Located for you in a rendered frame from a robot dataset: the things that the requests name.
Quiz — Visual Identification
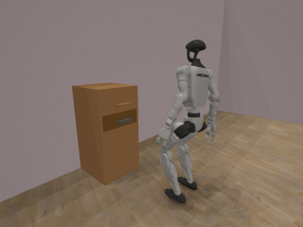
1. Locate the robot right upper arm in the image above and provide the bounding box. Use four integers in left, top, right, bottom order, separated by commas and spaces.
207, 69, 220, 102

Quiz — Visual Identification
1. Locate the drawer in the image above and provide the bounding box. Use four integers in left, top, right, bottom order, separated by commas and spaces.
102, 109, 136, 132

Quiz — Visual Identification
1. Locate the cabinet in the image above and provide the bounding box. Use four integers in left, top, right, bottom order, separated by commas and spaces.
72, 82, 139, 185

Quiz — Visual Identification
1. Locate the robot right forearm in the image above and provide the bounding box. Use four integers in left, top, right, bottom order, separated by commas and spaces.
208, 99, 220, 124

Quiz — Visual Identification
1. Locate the right robot shin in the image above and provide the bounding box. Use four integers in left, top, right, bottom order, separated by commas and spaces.
177, 147, 193, 183

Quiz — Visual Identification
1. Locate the right robot hand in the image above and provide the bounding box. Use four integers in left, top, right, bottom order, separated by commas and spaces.
205, 122, 217, 142

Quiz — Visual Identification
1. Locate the left robot foot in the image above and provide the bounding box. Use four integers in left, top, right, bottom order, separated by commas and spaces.
165, 188, 186, 203

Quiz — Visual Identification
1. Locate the robot left upper arm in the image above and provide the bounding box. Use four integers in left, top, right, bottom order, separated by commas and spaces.
175, 65, 190, 104

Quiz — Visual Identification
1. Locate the robot left forearm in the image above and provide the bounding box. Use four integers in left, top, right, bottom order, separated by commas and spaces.
164, 94, 184, 130

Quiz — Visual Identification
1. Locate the handle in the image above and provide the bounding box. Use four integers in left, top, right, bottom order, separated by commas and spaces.
116, 117, 132, 125
117, 102, 132, 108

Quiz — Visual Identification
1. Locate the left robot hand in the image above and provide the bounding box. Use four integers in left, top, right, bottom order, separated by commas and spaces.
156, 123, 175, 149

